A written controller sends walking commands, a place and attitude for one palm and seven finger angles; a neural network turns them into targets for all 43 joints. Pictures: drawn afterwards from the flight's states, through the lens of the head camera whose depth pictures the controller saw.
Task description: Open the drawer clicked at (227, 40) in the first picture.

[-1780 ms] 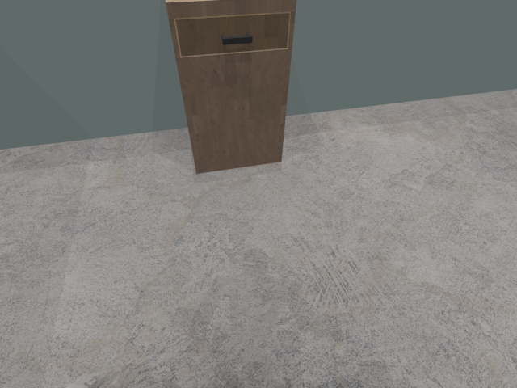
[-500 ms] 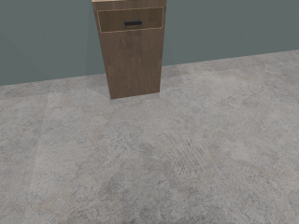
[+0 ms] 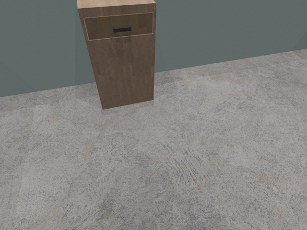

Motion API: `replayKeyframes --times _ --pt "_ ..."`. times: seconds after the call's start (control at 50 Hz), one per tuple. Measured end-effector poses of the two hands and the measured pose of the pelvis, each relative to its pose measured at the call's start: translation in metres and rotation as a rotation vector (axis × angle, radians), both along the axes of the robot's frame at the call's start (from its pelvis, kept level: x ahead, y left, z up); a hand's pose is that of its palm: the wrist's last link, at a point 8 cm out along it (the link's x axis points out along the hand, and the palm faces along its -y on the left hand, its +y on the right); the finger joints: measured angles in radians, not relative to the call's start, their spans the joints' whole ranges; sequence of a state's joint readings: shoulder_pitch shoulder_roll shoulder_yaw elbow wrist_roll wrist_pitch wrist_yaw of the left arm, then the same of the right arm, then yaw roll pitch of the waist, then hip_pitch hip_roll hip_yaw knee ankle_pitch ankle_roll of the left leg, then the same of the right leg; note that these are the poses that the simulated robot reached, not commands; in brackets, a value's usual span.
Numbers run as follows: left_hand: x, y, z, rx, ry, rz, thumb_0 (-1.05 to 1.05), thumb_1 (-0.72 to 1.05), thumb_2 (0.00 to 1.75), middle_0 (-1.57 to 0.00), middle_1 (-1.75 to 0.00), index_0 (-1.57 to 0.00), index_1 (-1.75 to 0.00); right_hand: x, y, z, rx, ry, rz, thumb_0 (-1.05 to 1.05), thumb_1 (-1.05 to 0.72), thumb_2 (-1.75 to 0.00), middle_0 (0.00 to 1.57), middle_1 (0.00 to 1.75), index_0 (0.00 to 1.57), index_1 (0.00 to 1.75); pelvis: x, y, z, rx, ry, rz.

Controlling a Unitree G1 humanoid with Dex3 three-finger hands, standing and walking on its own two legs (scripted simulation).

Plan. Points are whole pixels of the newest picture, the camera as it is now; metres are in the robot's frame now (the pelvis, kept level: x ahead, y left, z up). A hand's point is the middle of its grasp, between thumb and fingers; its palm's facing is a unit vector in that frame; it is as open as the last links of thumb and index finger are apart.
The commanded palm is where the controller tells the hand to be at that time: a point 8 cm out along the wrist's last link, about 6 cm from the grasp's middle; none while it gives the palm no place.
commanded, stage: walk to a spot facing it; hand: left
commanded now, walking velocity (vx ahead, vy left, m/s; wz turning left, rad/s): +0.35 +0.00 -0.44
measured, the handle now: (121, 28) +1.32 +0.32 -0.03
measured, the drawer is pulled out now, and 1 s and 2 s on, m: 0.00 0.00 0.00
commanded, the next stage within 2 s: turn to face it in 1.32 s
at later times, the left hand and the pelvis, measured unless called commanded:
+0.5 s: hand out of the picture +0.12 +0.14 -0.17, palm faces -0.09 -0.98 -0.15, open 7.3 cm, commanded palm none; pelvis +0.18 -0.02 +0.00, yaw -11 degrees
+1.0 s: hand (128, 133) +0.53 +0.15 -0.16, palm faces -0.34 -0.93 -0.16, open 7.3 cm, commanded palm none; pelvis +0.39 +0.00 +0.01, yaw -23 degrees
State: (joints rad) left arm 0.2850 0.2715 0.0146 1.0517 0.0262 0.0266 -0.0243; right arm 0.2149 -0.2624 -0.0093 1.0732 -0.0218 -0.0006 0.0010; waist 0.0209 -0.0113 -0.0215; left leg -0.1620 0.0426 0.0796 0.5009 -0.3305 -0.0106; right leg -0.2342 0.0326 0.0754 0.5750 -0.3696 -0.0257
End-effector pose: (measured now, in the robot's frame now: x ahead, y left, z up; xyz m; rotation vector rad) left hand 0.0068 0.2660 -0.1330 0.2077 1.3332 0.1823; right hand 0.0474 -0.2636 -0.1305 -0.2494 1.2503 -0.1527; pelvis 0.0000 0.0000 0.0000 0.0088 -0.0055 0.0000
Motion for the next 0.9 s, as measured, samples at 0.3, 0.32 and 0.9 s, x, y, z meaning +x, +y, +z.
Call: replayKeyframes --times 0.3,0.32,0.9 --pt "0.068 -0.073 -0.002 -0.057 0.058 -0.042 0.00 0.91 0.89 -0.20 -0.29 -0.21 -0.30 0.022 -0.016 -0.011 0.066 0.120 -0.169 0.01 -0.91 -0.89 0.20 0.30 0.20 0.30 0.091 -0.037 0.001 -0.001 0.003 -0.123" --pt "0.070 -0.076 0.000 -0.064 0.081 -0.050 0.00 0.91 0.89 -0.20 -0.29 -0.21 -0.30 0.038 -0.017 -0.008 0.067 0.086 -0.176 0.01 -0.91 -0.89 0.20 0.30 0.20 0.30 0.099 -0.036 0.003 -0.001 0.006 -0.134" --pt "0.467 -0.039 -0.004 -0.100 -0.098 -0.308 0.00 0.91 0.90 -0.19 -0.29 -0.20 -0.30 0.219 0.051 0.013 0.004 0.028 -0.460 -0.01 -0.94 -0.89 0.20 0.30 0.20 0.30 0.354 0.014 0.009 -0.012 -0.012 -0.354"
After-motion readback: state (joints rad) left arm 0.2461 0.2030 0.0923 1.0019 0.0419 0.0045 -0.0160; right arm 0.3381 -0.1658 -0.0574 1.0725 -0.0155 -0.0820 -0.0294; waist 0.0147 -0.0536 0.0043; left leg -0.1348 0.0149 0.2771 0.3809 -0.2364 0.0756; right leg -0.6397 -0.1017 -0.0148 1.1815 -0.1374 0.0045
